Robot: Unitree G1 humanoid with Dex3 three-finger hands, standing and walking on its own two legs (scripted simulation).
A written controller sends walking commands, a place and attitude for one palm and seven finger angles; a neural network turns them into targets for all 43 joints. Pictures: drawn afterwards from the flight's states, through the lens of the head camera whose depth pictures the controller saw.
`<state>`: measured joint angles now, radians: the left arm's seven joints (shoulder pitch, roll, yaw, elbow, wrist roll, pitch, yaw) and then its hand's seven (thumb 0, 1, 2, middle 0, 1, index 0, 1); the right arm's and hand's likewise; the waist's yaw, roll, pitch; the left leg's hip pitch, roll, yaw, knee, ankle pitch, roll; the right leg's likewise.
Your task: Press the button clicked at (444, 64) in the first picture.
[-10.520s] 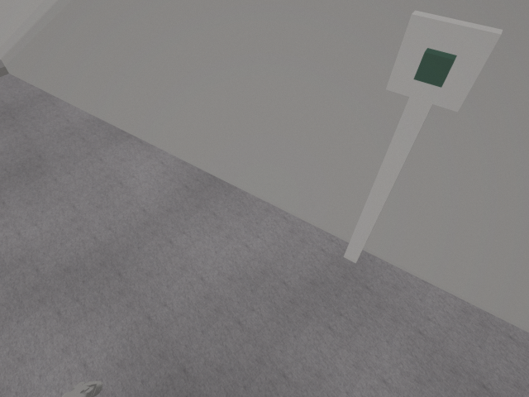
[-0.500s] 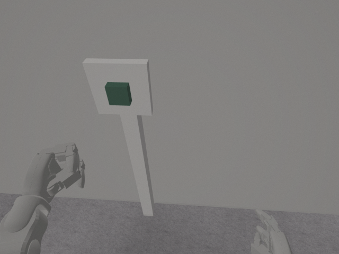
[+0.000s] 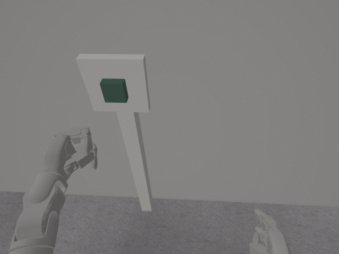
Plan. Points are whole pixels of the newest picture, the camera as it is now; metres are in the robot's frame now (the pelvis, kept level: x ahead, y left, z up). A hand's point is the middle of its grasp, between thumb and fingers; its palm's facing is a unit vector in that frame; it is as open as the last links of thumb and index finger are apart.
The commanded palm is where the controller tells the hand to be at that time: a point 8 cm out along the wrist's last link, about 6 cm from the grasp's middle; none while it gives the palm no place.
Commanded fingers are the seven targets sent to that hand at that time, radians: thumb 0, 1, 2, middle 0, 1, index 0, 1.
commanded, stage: aim a knuckle at the button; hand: left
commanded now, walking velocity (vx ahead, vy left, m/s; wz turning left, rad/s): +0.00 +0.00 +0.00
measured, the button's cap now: (115, 90) +0.51 +0.20 +0.15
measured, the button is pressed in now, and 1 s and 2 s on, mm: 0 0 0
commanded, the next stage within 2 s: press the button with the knuckle in 1.52 s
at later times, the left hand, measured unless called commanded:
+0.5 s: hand (108, 133) +0.36 +0.19 +0.12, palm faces +0.05 -1.00 -0.01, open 3.1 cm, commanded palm +0.34 +0.24 +0.12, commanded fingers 0.00 0.90 0.90 -1.30 -1.50 -1.30 -1.50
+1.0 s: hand (121, 119) +0.42 +0.17 +0.12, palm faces +0.04 -1.00 -0.01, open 3.1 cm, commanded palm +0.38 +0.23 +0.12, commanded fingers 0.00 0.90 0.90 -1.30 -1.50 -1.30 -1.50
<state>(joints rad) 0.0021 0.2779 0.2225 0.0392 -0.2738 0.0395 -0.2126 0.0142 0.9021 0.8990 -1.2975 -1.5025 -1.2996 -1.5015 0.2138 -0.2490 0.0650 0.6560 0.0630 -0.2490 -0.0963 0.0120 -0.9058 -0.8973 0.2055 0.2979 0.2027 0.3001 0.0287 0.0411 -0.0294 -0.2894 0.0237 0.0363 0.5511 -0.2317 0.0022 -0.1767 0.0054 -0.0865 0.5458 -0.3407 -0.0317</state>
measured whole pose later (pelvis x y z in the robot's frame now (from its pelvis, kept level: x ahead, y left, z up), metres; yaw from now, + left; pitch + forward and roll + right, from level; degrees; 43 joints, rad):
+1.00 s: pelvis +0.01 +0.00 +0.00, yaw -2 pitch +4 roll +0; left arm -0.45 0.28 0.24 0.60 -0.19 -0.14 -0.12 0.01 0.90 0.90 -1.29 -1.50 -1.30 -1.50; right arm 0.31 -0.26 0.02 0.67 0.05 -0.05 -0.05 0.01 -0.91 -0.90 0.20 0.30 0.20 0.30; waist -0.04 0.03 -0.05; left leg -0.40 0.04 0.07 0.60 -0.27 0.01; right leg -0.30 0.01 -0.05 0.59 -0.36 -0.03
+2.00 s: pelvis +0.01 +0.01 -0.01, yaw -2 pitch +5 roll -1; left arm -0.56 0.30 0.25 0.73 -0.18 -0.14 -0.11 0.01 0.90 0.90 -1.30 -1.50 -1.30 -1.50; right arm 0.30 -0.26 0.03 0.66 0.06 -0.03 -0.05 0.01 -0.91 -0.90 0.21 0.30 0.20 0.30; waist -0.05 0.02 -0.05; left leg -0.44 0.04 0.06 0.63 -0.27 0.01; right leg -0.33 0.02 -0.06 0.61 -0.37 -0.03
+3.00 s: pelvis -0.03 +0.01 -0.02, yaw -1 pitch +9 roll -2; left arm -0.91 0.44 0.28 1.18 -0.13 -0.29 -0.14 -0.04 0.77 0.98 -1.29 -1.50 -1.36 -1.50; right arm 0.39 -0.28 0.04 0.72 0.04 -0.07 -0.05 0.01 -0.91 -0.90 0.21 0.30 0.20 0.30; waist -0.12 0.02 -0.05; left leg -0.65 0.05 0.02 0.73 -0.25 0.01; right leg -0.52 0.02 -0.09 0.71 -0.35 -0.03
